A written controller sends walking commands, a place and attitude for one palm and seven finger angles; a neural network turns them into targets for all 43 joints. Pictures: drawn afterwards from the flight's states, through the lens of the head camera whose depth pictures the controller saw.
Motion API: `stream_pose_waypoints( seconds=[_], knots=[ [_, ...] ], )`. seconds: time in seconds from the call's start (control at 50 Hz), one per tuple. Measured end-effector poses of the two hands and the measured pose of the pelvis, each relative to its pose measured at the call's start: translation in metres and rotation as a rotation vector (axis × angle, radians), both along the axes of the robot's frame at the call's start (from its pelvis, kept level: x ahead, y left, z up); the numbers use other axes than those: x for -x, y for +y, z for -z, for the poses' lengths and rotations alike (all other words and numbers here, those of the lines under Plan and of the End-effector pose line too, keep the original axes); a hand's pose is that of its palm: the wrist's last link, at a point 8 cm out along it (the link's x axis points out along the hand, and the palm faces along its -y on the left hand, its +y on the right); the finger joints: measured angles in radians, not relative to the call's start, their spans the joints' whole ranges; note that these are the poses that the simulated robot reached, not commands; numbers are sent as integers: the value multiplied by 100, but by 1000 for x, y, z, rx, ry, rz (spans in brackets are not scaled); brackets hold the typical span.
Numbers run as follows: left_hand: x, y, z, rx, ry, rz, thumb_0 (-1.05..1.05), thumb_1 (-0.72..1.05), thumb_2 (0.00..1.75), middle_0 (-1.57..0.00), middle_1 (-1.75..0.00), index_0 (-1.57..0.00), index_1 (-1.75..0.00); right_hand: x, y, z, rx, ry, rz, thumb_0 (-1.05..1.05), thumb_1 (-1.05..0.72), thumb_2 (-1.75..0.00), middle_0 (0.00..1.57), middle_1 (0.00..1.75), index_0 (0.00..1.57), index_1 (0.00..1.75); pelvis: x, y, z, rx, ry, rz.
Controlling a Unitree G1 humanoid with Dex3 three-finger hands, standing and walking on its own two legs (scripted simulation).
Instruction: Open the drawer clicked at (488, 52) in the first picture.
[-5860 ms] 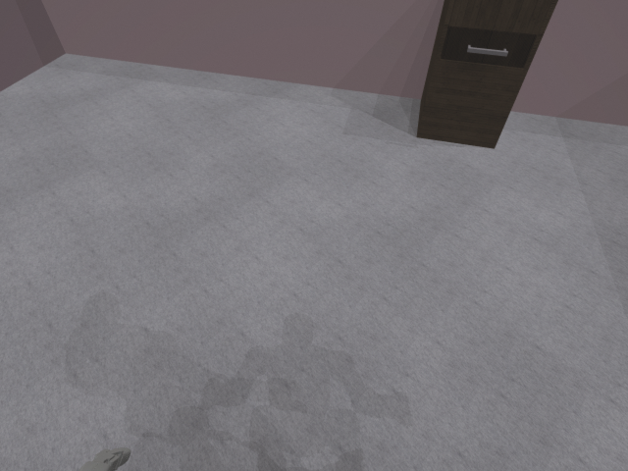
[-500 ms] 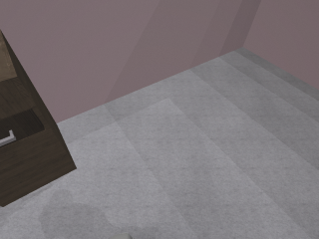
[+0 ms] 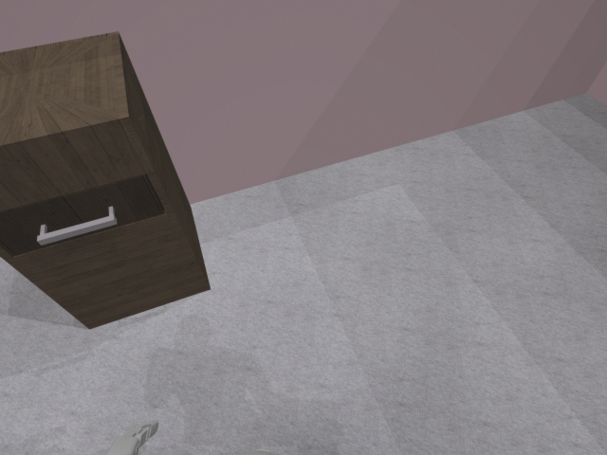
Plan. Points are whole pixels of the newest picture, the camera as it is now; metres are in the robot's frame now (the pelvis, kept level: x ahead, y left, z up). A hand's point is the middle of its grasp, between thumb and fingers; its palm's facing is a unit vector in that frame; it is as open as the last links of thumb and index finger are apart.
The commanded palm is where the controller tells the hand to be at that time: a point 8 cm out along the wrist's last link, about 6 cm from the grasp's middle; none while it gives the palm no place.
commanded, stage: turn to face it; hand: left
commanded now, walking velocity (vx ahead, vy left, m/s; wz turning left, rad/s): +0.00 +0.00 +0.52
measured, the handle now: (78, 224) +0.65 +0.60 -0.23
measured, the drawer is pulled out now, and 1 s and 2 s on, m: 0.00 0.00 0.00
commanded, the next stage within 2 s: take the last steps up to it in 0.36 s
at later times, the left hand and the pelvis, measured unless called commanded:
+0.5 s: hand out of the picture -0.07 +0.23 -0.18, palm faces +0.29 -0.92 -0.25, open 7.4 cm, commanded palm none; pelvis -0.03 +0.02 +0.00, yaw +14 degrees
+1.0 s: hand out of the picture -0.01 +0.21 -0.15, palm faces +0.38 -0.90 -0.23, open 7.3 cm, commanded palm none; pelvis +0.02 +0.03 +0.01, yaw +19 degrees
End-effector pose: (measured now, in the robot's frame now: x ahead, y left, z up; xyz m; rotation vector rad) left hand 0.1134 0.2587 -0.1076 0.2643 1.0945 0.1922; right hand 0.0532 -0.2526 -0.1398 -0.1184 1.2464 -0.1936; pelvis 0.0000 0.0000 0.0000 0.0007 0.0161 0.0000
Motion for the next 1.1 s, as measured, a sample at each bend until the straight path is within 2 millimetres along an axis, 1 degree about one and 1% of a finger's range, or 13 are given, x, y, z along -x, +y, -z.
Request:
stream_pose_waypoints(
  seconds=[0.04,0.12,0.24,0.32,0.42,0.5,0.58,0.68,0.84,0.9,0.94,0.98,1.1],
  knots=[
    [11,-10,-4,-6,-12,-14,1,91,90,-20,-30,-20,-30,-4,-10,4,-2,5,-16,1,-91,-90,21,30,20,30,4,-7,0,0,-10,-26],
    [40,-23,-11,3,9,-66,1,91,90,-20,-30,-20,-30,-16,-23,-3,2,2,-69,1,-91,-90,20,30,20,30,7,-14,-8,-23,-23,-82],
    [83,-29,-5,36,59,-147,1,91,89,-20,-30,-20,-30,-36,-24,-13,22,5,-156,1,-91,-90,20,30,19,30,11,-17,-12,-36,-24,-158],
    [120,-22,7,64,110,-211,1,91,89,-21,-30,-20,-30,-55,-7,-17,43,1,-230,1,-91,-90,20,30,19,30,17,-9,-10,-28,-17,-194],
    [171,3,34,100,190,-309,1,91,89,-21,-30,-20,-30,-81,31,-20,76,-67,-326,1,-91,-90,20,30,19,30,25,13,3,2,-12,-238],
    [198,19,37,104,257,-354,1,91,89,-20,-30,-20,-30,-83,58,-32,76,-108,-367,1,-91,-90,20,30,20,30,30,22,-2,8,-29,-241],
    [201,28,28,112,240,-366,1,91,90,-20,-30,-20,-30,-74,74,-37,62,-103,-381,0,-91,-90,20,30,20,30,33,30,-11,28,-35,-261],
    [186,31,16,112,183,-353,1,91,90,-20,-30,-19,-30,-50,80,-31,26,-63,-364,0,-91,-90,21,30,20,30,31,34,-16,22,-35,-279],
    [131,17,8,85,73,-307,1,91,90,-20,-30,-20,-30,-2,52,-1,-7,101,-291,0,-91,-90,21,30,20,30,8,25,-8,-18,-37,-298],
    [122,7,9,80,31,-328,1,91,90,-20,-30,-20,-30,6,43,11,-12,176,-296,1,-91,-90,21,30,20,30,-3,22,-3,-11,-52,-325],
    [127,-1,7,92,34,-360,1,91,90,-20,-30,-20,-30,1,42,8,-15,206,-310,1,-91,-90,20,30,20,30,-11,24,-7,-12,-54,-335],
    [138,-6,6,98,75,-394,0,92,90,-20,-30,-20,-30,-11,44,2,-17,202,-312,1,-92,-90,20,30,20,30,-20,27,-12,-18,-52,-333],
    [175,-20,10,166,247,-458,0,93,90,-20,-30,-20,-30,-62,67,-11,-10,144,-336,1,-92,-90,20,30,19,30,-44,45,-19,-11,-44,-356]
  ],
)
